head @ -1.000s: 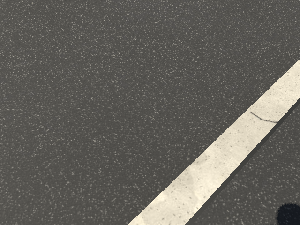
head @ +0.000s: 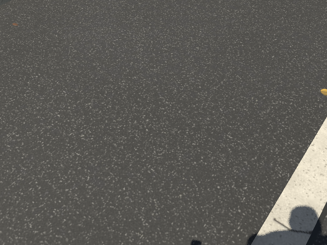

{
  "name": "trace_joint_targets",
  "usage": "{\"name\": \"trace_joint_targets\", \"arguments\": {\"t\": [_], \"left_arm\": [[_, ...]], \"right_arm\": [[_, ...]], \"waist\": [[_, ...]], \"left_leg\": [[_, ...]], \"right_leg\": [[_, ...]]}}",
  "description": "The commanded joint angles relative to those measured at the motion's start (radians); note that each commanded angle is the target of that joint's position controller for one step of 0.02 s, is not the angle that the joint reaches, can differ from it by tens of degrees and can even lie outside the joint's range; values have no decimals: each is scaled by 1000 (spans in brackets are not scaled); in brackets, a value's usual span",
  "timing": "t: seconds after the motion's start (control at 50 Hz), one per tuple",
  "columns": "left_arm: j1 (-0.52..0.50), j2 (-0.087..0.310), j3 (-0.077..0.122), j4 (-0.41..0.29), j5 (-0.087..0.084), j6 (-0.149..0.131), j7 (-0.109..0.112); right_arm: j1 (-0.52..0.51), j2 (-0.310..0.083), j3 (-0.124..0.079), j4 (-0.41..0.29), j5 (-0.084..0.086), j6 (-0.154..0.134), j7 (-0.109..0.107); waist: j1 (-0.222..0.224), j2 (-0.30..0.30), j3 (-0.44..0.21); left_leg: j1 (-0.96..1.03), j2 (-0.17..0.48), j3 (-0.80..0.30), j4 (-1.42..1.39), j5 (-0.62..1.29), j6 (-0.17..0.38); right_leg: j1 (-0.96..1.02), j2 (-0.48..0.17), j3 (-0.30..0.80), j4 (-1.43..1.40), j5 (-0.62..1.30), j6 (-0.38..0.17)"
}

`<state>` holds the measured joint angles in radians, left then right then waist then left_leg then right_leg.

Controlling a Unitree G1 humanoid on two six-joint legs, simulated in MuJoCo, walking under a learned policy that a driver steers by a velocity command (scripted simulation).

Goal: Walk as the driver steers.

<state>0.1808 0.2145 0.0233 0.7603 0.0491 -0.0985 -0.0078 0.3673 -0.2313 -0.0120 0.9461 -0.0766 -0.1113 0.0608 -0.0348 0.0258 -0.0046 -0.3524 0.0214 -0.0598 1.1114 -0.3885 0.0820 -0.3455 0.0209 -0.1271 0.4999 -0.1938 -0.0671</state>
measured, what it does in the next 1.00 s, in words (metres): goes down, turning left: left foot 0.11 m lower, then right foot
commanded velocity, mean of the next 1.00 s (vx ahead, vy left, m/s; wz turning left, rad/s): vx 0.31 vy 0.00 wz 0.49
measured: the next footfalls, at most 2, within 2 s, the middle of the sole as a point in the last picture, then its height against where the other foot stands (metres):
left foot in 0.46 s outside the picture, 0.11 m lower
right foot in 0.84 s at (165, 232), level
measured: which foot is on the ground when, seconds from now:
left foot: up 0.00-0.44, down 0.46-0.84, up 0.86-1.00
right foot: down 0.00-0.48, up 0.50-0.82, down 0.84-1.00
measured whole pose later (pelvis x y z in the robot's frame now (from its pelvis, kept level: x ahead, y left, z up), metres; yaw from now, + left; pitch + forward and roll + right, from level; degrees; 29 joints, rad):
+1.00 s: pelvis +0.44 +0.05 -0.11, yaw +32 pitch +2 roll +1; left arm 0.17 0.19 0.05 0.73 0.03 -0.02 0.02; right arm 0.17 -0.28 -0.09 0.76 0.01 0.05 -0.04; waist 0.01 0.03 -0.02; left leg -0.51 -0.06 -0.11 1.05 -0.45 -0.05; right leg -0.41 -0.01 0.02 0.54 -0.17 -0.01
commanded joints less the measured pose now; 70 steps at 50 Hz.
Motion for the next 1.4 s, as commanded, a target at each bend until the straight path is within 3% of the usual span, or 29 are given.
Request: {"name": "trace_joint_targets", "arguments": {"t": [0.02, 0.14, 0.22, 0.24, 0.26, 0.34, 0.42, 0.46, 0.48, 0.5, 0.52, 0.54, 0.58, 0.62, 0.66, 0.72, 0.78, 0.82, 0.84, 0.86, 0.88, 0.92, 0.98, 1.04, 1.12, 1.14, 1.16, 1.2, 1.4], "left_arm": [[124, -41, -19, 4, 8, -7, 28], [192, 14, -9, 97, 66, -42, 19], [243, -5, -38, 153, 62, -49, -4], [197, 173, 38, 156, -104, -29, 40], [230, 166, 33, 161, -112, -18, 57], [339, 92, 46, 179, -77, 26, 87], [319, 154, 77, 145, -77, 58, 88], [306, 165, 77, 145, -84, 50, 71], [302, 121, 75, 142, -67, 20, 55], [397, 87, 38, 83, -56, -20, 28], [218, 150, 35, -15, -98, -47, 10], [137, 140, 27, -62, -113, -50, 10], [115, 152, 30, -38, -73, -6, 44], [165, 190, 60, -18, -55, 41, 68], [98, 136, 51, -61, -37, 40, 83], [41, 74, 36, -67, -50, 30, 71], [22, 122, 50, -76, -61, 43, 50], [34, 142, 68, -78, -35, 46, 41], [60, 167, 74, -84, -15, 45, 42], [64, 222, 83, -108, 9, 51, 46], [56, 230, 87, -106, 16, 55, 40], [-44, 153, 71, -128, -12, 59, 35], [-143, 112, 53, -119, -27, 74, 32], [-86, 104, 54, -84, -28, 82, 34], [-5, 85, 44, -37, -45, 78, 32], [2, 75, 40, -35, -38, 70, 26], [40, 66, 41, -41, -34, 62, 19], [-36, 100, 49, -31, -29, 61, 17], [-7, 82, 54, 71, -44, 71, 28]], "right_arm": [[-46, 6, 9, -82, -30, 0, -14], [-138, 1, 13, -107, 0, 16, 24], [-226, -30, 1, -148, -6, 37, 16], [-338, -93, -39, -191, 151, 53, -6], [-369, -92, -38, -213, 159, 65, -10], [-495, -6, -32, -269, 113, 105, 31], [-488, -24, -45, -258, 103, 104, 49], [-179, -125, -103, -156, 85, 89, 16], [-67, -222, -131, -122, 75, 83, -11], [-13, -307, -125, -129, 52, 65, -21], [121, -280, -119, -144, 50, 81, -33], [63, -261, -114, -156, 51, 95, -52], [-175, -184, -84, -240, 73, 106, -73], [-295, -191, -86, -263, 73, 85, -61], [-312, -210, -97, -258, 82, 76, -66], [-286, -205, -105, -254, 85, 106, -90], [-246, -161, -99, -247, 95, 125, -94], [-250, -115, -86, -252, 92, 127, -94], [-211, -61, -71, -244, 77, 123, -94], [-96, -14, -61, -242, 72, 114, -95], [-43, -76, -76, -256, 82, 108, -93], [-121, -175, -108, -234, 93, 134, -104], [-113, -113, -97, -215, 77, 167, -103], [-170, -47, -71, -224, 77, 153, -88], [-131, -74, -75, -200, 63, 146, -80], [-124, -120, -80, -210, 50, 146, -83], [-145, -163, -94, -181, 59, 147, -80], [-170, -70, -72, -184, 58, 134, -74], [-121, -63, -72, -116, 73, 113, -91]], "waist": [[22, -64, -25], [25, -36, 17], [33, -44, 73], [46, -61, 125], [55, -36, 112], [146, -14, 148], [143, -15, 112], [-3, -21, -53], [-55, 140, -106], [-27, 230, -404], [-141, 167, -618], [-103, 66, -563], [7, -145, -356], [103, -121, -169], [109, -47, -70], [75, 82, -177], [61, 112, -189], [89, 110, -150], [90, 46, -128], [33, -212, -142], [6, -333, -217], [18, -187, -121], [-25, -168, -64], [25, -202, -83], [16, -177, -79], [29, -109, -78], [102, 83, -60], [60, 67, -21], [42, -10, -5]], "left_leg": [[-259, 123, -86, -33, 126, 17], [-286, 115, -55, -302, 597, -3], [-297, 118, -47, -411, 756, -1], [-254, 49, -69, -413, 795, -11], [-283, 48, -67, -422, 785, -16], [-421, 70, 5, -562, 693, -28], [-229, 3, 137, -656, 512, -10], [218, -74, 197, -739, 673, 62], [615, 77, 23, -642, 1231, 174], [1048, 339, -308, -337, 1803, 397], [1114, 398, -462, -484, 1462, 489], [1031, 369, -461, -580, 1089, 421], [586, 350, -431, -688, 831, 341], [122, 279, -352, -748, 794, 293], [-111, 109, -159, -765, 829, 220], [-45, 62, -124, -723, 802, 184], [0, 95, -207, -676, 552, 137], [-59, 44, -233, -606, 279, 57], [-132, -28, -196, -491, 122, -3], [-277, -170, -113, -222, -227, -75], [-298, -137, -134, -58, -303, -101], [-315, -74, -119, 87, -154, -120], [-124, -33, -42, -42, -27, -151], [-9, -21, 21, -327, -35, -148], [190, -18, 25, -679, 192, -98], [233, 62, -65, -689, 275, -68], [110, 73, -93, -669, 138, -20], [2, 52, -89, -725, -17, -29], [84, 18, -41, -673, 215, -62]], "right_leg": [[204, -308, 319, -316, 71, -169], [132, -261, 64, -307, 231, -169], [179, -262, -1, -245, 189, -141], [77, -237, -41, -202, 236, -77], [135, -257, -49, -154, 208, -64], [332, -308, -41, 32, 87, -45], [312, -326, -63, 270, 418, -25], [157, -258, -113, 702, 560, 28], [-259, -106, -121, 1149, -204, 120], [-578, -64, 71, 1493, -704, 160], [-640, -41, 215, 1497, -650, 172], [-704, -99, 251, 1390, -550, 147], [-600, -151, 218, 1226, -371, 161], [-379, -171, 234, 996, -257, 157], [-225, -121, 172, 609, -139, 166], [-70, -30, 161, 308, 77, 187], [-10, -26, 188, 179, 124, 172], [104, -31, 168, 44, 201, 127], [184, -134, 243, -18, 329, 87], [296, -359, 481, -47, 568, -41], [259, -458, 722, -153, 366, -187], [140, -351, 603, -187, -17, -160], [-55, -224, 371, -208, -51, -86], [0, -185, 302, -180, -11, -90], [3, -179, 312, -121, -52, -44], [-37, -152, 279, -68, -61, 7], [20, -68, 177, -64, -83, 48], [114, -59, 156, -20, -19, 78], [147, -65, 153, -3, 151, 64]]}}
Keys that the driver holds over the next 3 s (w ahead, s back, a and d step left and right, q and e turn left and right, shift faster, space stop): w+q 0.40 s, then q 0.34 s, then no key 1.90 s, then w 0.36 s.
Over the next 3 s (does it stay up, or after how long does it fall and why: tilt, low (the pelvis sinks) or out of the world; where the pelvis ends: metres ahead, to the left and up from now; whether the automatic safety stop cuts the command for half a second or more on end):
stays up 0.55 0.10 -0.11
